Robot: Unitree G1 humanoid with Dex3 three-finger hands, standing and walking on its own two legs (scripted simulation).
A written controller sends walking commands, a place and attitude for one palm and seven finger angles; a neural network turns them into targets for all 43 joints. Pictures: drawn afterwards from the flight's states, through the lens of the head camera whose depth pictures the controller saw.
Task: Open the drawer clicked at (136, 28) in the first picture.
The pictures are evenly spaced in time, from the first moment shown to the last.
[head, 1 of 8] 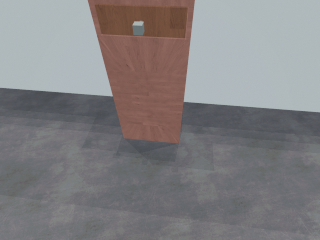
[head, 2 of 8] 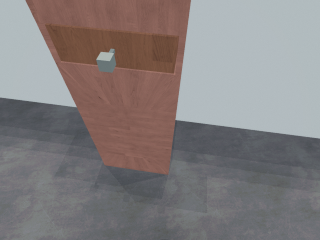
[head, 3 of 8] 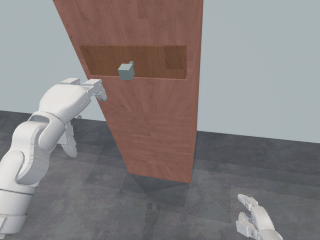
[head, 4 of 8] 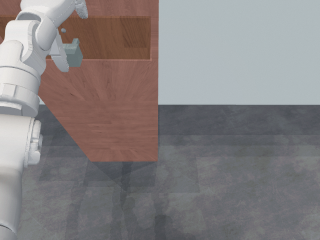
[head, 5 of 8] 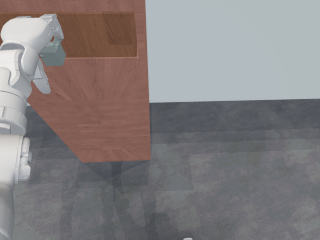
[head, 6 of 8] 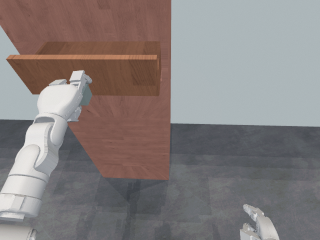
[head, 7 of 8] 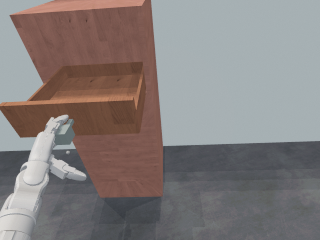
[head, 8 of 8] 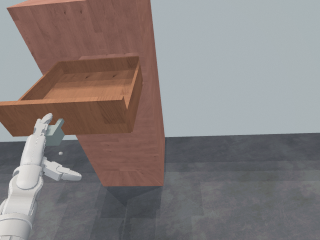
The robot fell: no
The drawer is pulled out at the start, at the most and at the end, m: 0.00 0.30 0.30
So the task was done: yes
